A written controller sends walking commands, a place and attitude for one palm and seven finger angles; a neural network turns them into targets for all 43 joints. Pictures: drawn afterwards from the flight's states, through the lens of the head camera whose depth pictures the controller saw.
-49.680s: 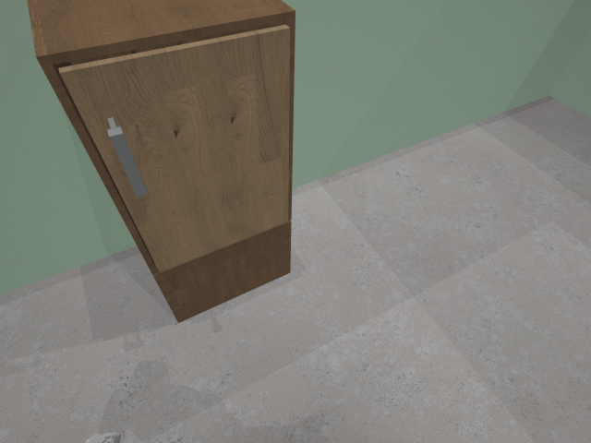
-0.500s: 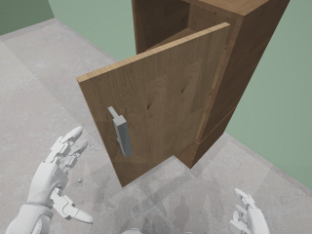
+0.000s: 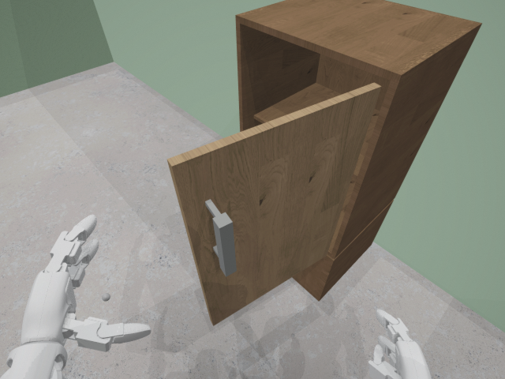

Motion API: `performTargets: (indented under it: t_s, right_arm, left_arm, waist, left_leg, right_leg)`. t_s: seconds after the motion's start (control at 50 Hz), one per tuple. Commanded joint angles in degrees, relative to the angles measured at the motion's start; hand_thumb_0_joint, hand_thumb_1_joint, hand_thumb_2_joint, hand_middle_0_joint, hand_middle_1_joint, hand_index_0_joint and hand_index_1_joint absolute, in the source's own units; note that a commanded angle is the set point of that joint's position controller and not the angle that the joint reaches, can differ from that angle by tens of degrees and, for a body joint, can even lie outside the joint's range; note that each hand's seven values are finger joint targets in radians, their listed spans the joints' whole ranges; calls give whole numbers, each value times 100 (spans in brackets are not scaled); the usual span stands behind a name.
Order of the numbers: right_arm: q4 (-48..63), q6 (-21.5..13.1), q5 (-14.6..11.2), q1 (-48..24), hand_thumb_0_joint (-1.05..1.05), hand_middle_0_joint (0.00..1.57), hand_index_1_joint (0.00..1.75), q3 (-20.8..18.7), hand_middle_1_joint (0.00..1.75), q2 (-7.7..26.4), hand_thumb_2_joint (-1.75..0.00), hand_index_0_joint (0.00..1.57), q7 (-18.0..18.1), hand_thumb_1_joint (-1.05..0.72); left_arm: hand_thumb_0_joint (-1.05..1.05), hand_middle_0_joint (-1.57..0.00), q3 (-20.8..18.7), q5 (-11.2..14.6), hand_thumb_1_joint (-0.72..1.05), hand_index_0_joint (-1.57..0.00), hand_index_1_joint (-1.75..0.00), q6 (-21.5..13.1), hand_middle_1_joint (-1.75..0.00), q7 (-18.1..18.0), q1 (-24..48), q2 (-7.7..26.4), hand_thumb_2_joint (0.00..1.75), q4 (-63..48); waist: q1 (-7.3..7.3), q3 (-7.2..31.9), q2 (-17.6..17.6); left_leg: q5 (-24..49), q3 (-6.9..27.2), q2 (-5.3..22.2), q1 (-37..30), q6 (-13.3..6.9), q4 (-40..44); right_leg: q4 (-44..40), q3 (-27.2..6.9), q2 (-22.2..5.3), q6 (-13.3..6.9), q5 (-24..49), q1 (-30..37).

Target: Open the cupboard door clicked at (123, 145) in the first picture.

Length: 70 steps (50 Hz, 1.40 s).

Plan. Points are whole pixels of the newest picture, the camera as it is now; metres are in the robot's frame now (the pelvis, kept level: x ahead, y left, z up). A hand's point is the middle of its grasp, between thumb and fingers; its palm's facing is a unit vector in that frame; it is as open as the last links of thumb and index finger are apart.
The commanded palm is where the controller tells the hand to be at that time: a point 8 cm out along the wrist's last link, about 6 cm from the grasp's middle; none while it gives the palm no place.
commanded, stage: draw the hand back to the body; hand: left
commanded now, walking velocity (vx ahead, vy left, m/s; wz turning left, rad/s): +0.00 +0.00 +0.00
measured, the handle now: (219, 238) +0.34 +0.10 +0.03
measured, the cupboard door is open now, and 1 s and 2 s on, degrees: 79 79 79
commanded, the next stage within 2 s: step back with the hand held close in 0.90 s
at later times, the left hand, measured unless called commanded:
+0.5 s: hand (59, 250) +0.22 +0.26 +0.16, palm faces +0.42 -0.81 -0.41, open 9.3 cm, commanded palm +0.17 +0.30 +0.19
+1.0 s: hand (70, 255) +0.21 +0.23 +0.18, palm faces +0.43 -0.81 -0.41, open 7.4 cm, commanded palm +0.16 +0.27 +0.20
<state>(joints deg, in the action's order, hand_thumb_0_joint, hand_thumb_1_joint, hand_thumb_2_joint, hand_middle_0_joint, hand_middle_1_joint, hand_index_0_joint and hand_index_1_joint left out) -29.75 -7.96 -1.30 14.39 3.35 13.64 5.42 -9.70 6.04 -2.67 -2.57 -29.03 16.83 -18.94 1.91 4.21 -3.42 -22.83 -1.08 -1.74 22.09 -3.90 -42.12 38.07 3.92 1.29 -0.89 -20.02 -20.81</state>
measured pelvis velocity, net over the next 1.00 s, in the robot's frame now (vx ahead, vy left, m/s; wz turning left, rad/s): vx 0.01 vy -0.03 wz -0.02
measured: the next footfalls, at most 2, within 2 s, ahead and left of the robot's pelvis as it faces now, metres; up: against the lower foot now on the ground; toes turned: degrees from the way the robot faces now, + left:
none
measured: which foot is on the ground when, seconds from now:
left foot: down 0.00-1.00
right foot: down 0.00-1.00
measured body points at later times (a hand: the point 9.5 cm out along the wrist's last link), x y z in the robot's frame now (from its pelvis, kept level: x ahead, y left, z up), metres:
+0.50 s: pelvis +0.03 +0.00 +0.02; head +0.01 -0.02 +0.47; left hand +0.19 +0.30 +0.19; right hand +0.21 -0.22 -0.06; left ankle -0.01 +0.07 -0.72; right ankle +0.00 -0.11 -0.72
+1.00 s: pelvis +0.01 -0.03 +0.03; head -0.01 -0.05 +0.48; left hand +0.18 +0.27 +0.20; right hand +0.19 -0.25 -0.06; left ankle -0.01 +0.07 -0.72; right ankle +0.00 -0.11 -0.72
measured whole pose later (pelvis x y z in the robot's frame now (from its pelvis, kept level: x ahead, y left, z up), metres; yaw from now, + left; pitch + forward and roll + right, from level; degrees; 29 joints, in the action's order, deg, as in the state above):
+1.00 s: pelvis +0.01 -0.03 +0.03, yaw -1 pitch -5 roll -1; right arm -37.1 -4.5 -0.2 10.9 1.4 13.5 3.6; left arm -18.6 3.8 -3.9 -6.4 -26.3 19.7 -20.3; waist 3.5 -1.1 -4.5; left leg -15.1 -1.9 -0.7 3.1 -1.8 -22.7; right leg 20.0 2.3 3.0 -2.7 -12.6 -2.9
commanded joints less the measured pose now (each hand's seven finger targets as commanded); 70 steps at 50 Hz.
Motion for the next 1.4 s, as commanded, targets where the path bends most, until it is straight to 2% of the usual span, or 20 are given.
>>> performTargets:
  t_s: [0.0, 0.04, 0.18, 0.22, 0.3, 0.4, 0.5, 0.58, 0.76, 0.8, 0.96, 1.0, 1.02, 1.04, 1.08, 1.12, 1.2, 1.24, 1.3, 1.38]
  right_arm:
    - [717, -297, 69, -641, 0, 20, 30, -255, 30, 647, -90, 20, 98, -90]
    - [667, -268, 70, -679, 0, 20, 30, -263, 30, 609, -90, 20, 107, -90]
    - [460, -233, 93, -755, 0, 20, 30, -290, 30, 619, -90, 20, -15, -90]
    - [424, -211, 113, -773, 0, 20, 30, -299, 30, 634, -90, 20, -74, -90]
    - [374, -119, 127, -857, 0, 20, 30, -348, 30, 656, -90, 20, -108, -90]
    - [337, -30, 132, -906, 0, 20, 30, -360, 30, 623, -90, 20, -134, -90]
    - [291, -5, 118, -963, 0, 20, 30, -385, 30, 613, -90, 20, -143, -90]
    - [288, 106, 101, -987, 0, 20, 30, -408, 30, 628, -90, 20, -167, -90]
    - [279, 36, 115, -1091, 0, 20, 30, -407, 30, 574, -90, 20, -113, -90]
    - [243, 9, 121, -1094, 0, 20, 30, -397, 30, 569, -90, 20, -108, -90]
    - [189, 22, 100, -1123, 0, 20, 30, -424, 30, 565, -90, 20, -118, -90]
    - [235, -34, 91, -1186, 0, 20, 30, -425, 30, 574, -90, 20, -114, -90]
    - [411, 47, 30, -1090, 0, 20, 30, -454, 30, 692, -90, 20, -91, -90]
    - [286, 136, 87, -1020, 0, 20, 30, -486, 30, 628, -90, 20, -90, -90]
    - [334, 253, 88, -1042, 0, 20, 30, -505, 30, 625, -90, 20, -133, -90]
    - [361, 301, 81, -1029, 0, 20, 30, -531, 30, 641, -90, 20, -114, -90]
    - [465, 402, 45, -1013, 0, 20, 30, -585, 30, 700, -90, 20, -54, -90]
    - [551, 461, 25, -1004, 0, 20, 30, -615, 30, 681, -90, 20, -27, -90]
    - [626, 515, 29, -1030, 0, 20, 30, -637, 30, 687, -90, 20, 17, -90]
    - [716, 565, 22, -1009, 0, 20, 30, -659, 30, 676, -90, 20, 26, -90]
  left_arm:
    - [0, -17, -662, -272, 2, -17, -30, -302, -30, -526, 450, 1093, 52, -1490]
    - [0, -17, -722, -309, 9, -17, -30, -277, -30, -575, 405, 1071, 55, -1451]
    - [0, -18, -852, -371, 34, -18, -30, -305, -30, -586, 442, 1019, 66, -1527]
    - [0, -18, -875, -354, 41, -18, -30, -291, -30, -561, 324, 985, 69, -1441]
    - [0, -19, -1228, -337, 55, -19, -30, -312, -30, -551, 411, 1211, 75, -1338]
    - [0, -19, -1530, -298, 73, -19, -30, -354, -30, -527, 601, 1394, 82, -1535]
    - [0, -20, -1720, -260, 90, -20, -30, -382, -30, -517, 740, 1500, 90, -1577]
    - [0, -20, -1405, -218, 90, -20, -30, -327, -30, -440, 594, 1123, 90, -1143]
    - [0, -20, -1627, -256, 90, -20, -30, -463, -30, -488, 837, 1483, 90, -1605]
    - [0, -20, -1642, -261, 90, -20, -30, -462, -30, -495, 846, 1507, 90, -1595]
    - [0, -20, -1507, -204, 90, -20, -30, -477, -30, -442, 732, 1287, 90, -1144]
    - [0, -20, -1587, -211, 90, -20, -30, -578, -30, -467, 1192, 1510, 90, -1759]
    - [0, -20, -2352, -249, 90, -20, -30, -786, -30, -520, 1391, 2233, 90, -1816]
    - [0, -20, -2048, -256, 90, -20, -30, -815, -30, -459, 733, 1761, 90, -1319]
    - [0, -20, -1807, -280, 90, -20, -30, -799, -30, -432, 422, 1532, 90, -1230]
    - [0, -20, -1762, -276, 90, -20, -30, -851, -30, -442, 222, 1473, 90, -1206]
    - [0, -20, -1892, -270, 90, -20, -30, -893, -30, -524, 26, 1653, 90, -1554]
    - [0, -20, -1997, -273, 90, -20, -30, -887, -30, -557, -68, 1746, 90, -1708]
    - [0, -20, -2210, -276, 90, -20, -30, -914, -30, -617, -95, 1969, 90, -1959]
    - [0, -20, -2216, -278, 90, -20, -30, -917, -30, -649, -336, 1873, 90, -1972]
  waist:
    - [46, 284, -15]
    - [49, 233, 150]
    - [99, 168, -279]
    - [121, 106, -139]
    - [168, 2, 93]
    - [193, 114, -237]
    - [197, 79, -177]
    - [140, -286, 69]
    - [206, 102, -154]
    - [199, 38, -248]
    - [167, -400, 128]
    - [185, -78, -193]
    - [-83, -584, 177]
    - [-104, -393, 415]
    - [-120, -353, 607]
    - [-131, -135, 316]
    - [-125, 444, 38]
    - [-123, 596, 177]
    - [-99, 722, 124]
    - [-106, 602, 78]
  left_leg:
    - [1119, 593, 388, -518, 324, 1432]
    - [1520, 489, 379, -734, 327, 1504]
    - [2841, 489, 478, -1424, 502, 1851]
    - [3131, 508, 507, -1488, 538, 1930]
    - [3121, 422, 491, -1540, 514, 2049]
    - [3389, 340, 451, -1713, 511, 2067]
    - [3293, 307, 451, -1811, 463, 2104]
    - [2744, 226, 417, -1707, 359, 2192]
    - [2616, 191, 328, -1838, 280, 2148]
    - [2617, 186, 312, -1821, 290, 2141]
    - [2121, 135, 319, -1752, 229, 2221]
    - [2142, 139, 299, -1888, 224, 2187]
    - [1644, 328, 392, -1424, 126, 1952]
    - [1537, 336, 361, -1485, 113, 1785]
    - [1490, 259, 340, -1452, 127, 1663]
    - [1687, 252, 380, -1417, 146, 1681]
    - [2389, 293, 516, -1399, 162, 1822]
    - [2704, 315, 579, -1357, 169, 1812]
    - [2920, 369, 606, -1157, 171, 1800]
    - [2789, 469, 698, -788, 148, 1879]
  right_leg:
    - [-915, -247, -149, -143, 729, 683]
    - [-1039, -251, -153, -124, 996, 836]
    - [-1355, -229, -135, -104, 1537, 1302]
    - [-1427, -219, -128, -97, 1688, 1441]
    - [-1599, -234, -105, -103, 1844, 1647]
    - [-1706, -304, -115, -116, 2148, 1862]
    - [-1797, -320, -105, -102, 2170, 1870]
    - [-1922, -337, -111, -74, 1965, 1707]
    - [-1948, -441, -135, -89, 2091, 1922]
    - [-1988, -458, -140, -106, 2117, 1934]
    - [-2169, -483, -129, -56, 1683, 1652]
    - [-2154, -524, -165, -67, 1733, 1783]
    - [-2433, -1210, -456, -82, 1931, 1030]
    - [-2455, -1250, -619, -108, 1912, 1011]
    - [-2527, -1279, -719, -49, 1818, 864]
    - [-2367, -1197, -753, -63, 2042, 938]
    - [-1858, -943, -660, -20, 2778, 1325]
    - [-1652, -909, -588, 2, 3037, 1406]
    - [-1414, -879, -568, -10, 3275, 1564]
    - [-1188, -869, -482, 9, 3038, 1530]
